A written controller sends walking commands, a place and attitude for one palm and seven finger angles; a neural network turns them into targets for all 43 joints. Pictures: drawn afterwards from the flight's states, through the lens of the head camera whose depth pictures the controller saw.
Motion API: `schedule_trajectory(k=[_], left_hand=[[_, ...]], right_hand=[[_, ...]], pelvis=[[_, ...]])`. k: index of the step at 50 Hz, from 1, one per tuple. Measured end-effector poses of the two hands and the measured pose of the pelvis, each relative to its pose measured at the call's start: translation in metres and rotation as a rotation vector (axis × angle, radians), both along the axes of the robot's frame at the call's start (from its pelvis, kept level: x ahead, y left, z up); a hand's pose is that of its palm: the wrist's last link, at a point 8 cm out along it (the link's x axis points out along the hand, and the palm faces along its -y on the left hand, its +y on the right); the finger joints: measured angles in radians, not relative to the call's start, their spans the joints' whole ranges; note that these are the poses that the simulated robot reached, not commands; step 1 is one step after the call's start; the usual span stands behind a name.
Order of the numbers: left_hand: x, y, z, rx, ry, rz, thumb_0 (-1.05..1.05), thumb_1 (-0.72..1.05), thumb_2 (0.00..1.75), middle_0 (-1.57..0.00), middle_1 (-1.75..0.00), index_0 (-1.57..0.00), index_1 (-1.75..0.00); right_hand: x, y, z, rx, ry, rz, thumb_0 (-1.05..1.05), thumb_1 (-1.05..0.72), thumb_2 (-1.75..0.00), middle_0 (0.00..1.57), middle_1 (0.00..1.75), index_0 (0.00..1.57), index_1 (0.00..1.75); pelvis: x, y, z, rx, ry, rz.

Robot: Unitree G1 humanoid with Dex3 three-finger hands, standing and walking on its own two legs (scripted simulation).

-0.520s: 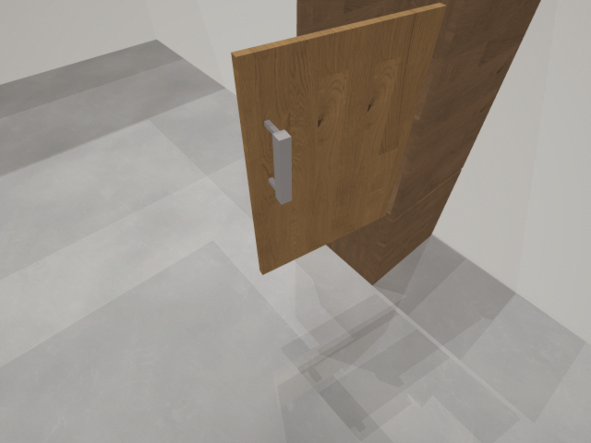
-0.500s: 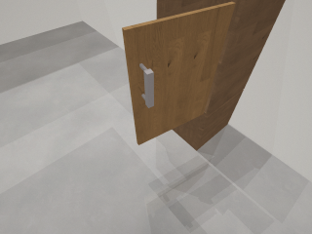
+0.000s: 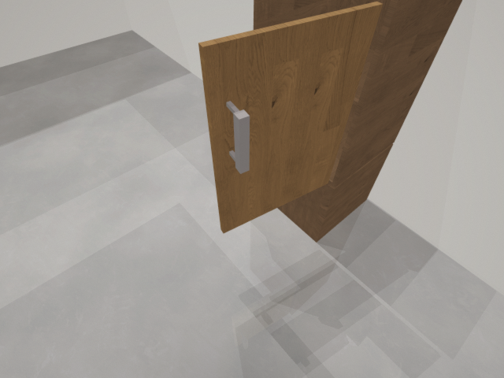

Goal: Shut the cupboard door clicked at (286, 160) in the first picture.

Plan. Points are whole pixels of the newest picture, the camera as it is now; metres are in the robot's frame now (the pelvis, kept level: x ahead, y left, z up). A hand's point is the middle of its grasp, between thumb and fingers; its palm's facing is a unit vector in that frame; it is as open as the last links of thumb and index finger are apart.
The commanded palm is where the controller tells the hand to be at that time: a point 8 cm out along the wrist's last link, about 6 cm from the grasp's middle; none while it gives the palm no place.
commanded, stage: look at it before walking up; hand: left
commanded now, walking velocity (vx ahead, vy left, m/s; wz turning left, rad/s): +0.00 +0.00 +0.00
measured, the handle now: (236, 138) +0.58 +0.07 +0.04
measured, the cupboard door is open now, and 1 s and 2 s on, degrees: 80 80 80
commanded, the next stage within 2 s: walk to a spot facing it in 0.32 s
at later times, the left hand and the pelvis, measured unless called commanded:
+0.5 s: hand out of the picture +0.05 +0.22 -0.17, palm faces +0.00 -0.96 -0.27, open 7.4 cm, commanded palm none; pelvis +0.00 +0.00 +0.00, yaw -1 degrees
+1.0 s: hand out of the picture +0.06 +0.16 -0.17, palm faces -0.20 -0.94 -0.28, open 7.4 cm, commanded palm none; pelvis -0.01 -0.03 -0.01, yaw -16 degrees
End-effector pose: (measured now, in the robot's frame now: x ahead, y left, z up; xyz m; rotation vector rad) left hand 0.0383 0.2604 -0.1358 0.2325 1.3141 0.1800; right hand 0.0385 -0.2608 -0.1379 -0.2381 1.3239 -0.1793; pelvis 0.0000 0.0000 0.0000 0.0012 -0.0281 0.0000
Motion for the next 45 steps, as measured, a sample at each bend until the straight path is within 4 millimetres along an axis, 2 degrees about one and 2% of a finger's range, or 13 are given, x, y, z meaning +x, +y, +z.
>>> schedule_trajectory(k=[28, 36, 42, 45], left_hand=[[0.004, 0.001, -0.003, 0.001, 0.024, -0.006, 0.00, 0.90, 0.90, -0.20, -0.30, -0.20, -0.30], [0.012, -0.011, -0.015, -0.019, 0.052, -0.068, 0.00, 0.91, 0.90, -0.20, -0.30, -0.20, -0.30], [0.024, -0.032, -0.015, 0.008, 0.020, -0.126, 0.00, 0.91, 0.90, -0.20, -0.30, -0.20, -0.30], [0.024, -0.041, -0.010, 0.018, 0.022, -0.141, 0.00, 0.91, 0.90, -0.20, -0.30, -0.20, -0.30]], right_hand=[[0.010, 0.005, -0.002, -0.002, -0.024, -0.027, 0.01, -0.91, -0.90, 0.21, 0.30, 0.20, 0.30], [-0.012, 0.009, -0.015, 0.020, -0.047, -0.124, 0.01, -0.91, -0.90, 0.21, 0.30, 0.21, 0.30], [-0.037, -0.007, -0.037, 0.053, -0.036, -0.195, 0.01, -0.91, -0.90, 0.21, 0.30, 0.21, 0.30], [-0.044, -0.016, -0.036, 0.058, -0.014, -0.228, 0.01, -0.91, -0.90, 0.21, 0.30, 0.21, 0.30]], pelvis=[[0.004, 0.003, -0.002, 0.001, 0.012, -0.036], [-0.005, -0.001, -0.014, 0.025, 0.018, -0.129], [-0.012, -0.018, -0.027, 0.038, 0.016, -0.200], [-0.015, -0.024, -0.023, 0.032, 0.019, -0.216]])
